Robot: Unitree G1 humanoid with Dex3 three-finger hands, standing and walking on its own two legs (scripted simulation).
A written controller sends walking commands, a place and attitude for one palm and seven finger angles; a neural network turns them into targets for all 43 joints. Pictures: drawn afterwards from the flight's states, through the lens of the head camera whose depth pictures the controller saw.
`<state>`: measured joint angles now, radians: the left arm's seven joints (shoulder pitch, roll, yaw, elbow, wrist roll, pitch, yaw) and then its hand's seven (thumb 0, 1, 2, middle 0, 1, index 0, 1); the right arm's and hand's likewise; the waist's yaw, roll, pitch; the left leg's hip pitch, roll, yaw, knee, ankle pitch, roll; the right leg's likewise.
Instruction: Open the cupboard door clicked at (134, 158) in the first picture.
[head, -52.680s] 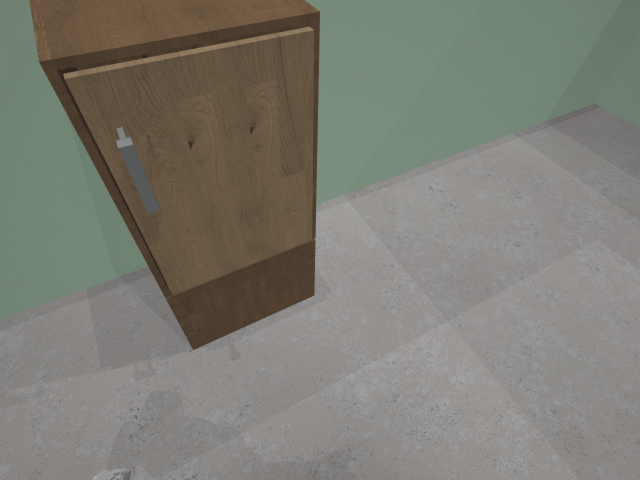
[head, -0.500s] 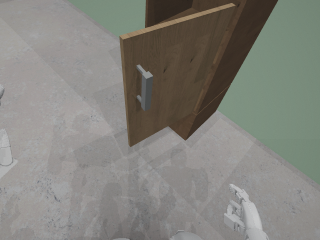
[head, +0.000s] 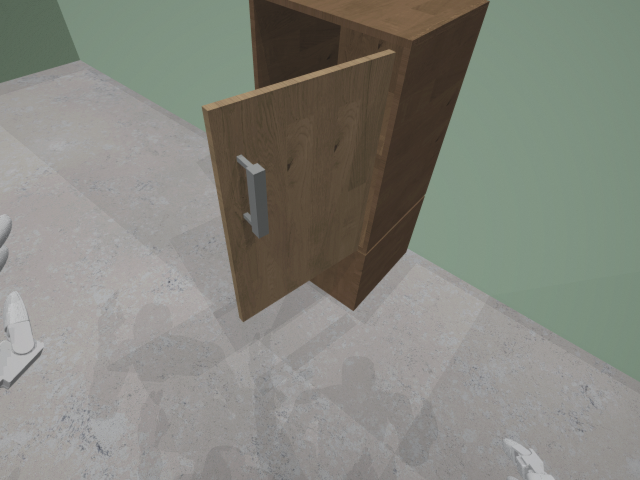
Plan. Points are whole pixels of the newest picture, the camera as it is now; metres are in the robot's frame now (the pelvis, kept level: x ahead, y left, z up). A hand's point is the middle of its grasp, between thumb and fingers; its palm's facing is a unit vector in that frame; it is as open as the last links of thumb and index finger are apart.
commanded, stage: stop stepping back and stand still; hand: left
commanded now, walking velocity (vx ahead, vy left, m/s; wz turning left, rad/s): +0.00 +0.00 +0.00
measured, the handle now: (251, 197) +0.58 +0.14 +0.01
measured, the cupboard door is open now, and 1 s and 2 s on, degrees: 79 79 79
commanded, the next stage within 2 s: let the arm hang, fingers relaxed in 0.12 s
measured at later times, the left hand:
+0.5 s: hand out of the picture +0.03 +0.19 -0.16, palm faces -0.01 -0.98 -0.18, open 7.4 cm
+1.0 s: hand out of the picture -0.03 +0.23 -0.16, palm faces +0.03 -0.96 -0.29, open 7.4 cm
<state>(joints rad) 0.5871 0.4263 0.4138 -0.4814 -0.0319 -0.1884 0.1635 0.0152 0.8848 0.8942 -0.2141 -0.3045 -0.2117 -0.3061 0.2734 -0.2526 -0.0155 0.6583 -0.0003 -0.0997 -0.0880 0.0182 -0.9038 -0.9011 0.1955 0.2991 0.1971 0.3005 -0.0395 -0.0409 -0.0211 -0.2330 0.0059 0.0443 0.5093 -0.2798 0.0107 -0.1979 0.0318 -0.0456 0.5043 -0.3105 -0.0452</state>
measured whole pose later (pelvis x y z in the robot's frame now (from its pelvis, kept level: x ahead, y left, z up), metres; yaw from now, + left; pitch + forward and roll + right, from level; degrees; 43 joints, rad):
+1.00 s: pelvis -0.04 +0.01 +0.01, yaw +2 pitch -1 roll +0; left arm 0.24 0.23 0.01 1.14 0.01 0.00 0.02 0.01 0.91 0.89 -0.20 -0.30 -0.20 -0.30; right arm 0.21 -0.21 0.00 1.12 -0.02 0.01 -0.01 0.01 -0.91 -0.90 0.20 0.30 0.20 0.30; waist -0.01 0.04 0.05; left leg -0.21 -0.03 0.03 0.40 -0.17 0.03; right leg -0.18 0.00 -0.06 0.41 -0.21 -0.03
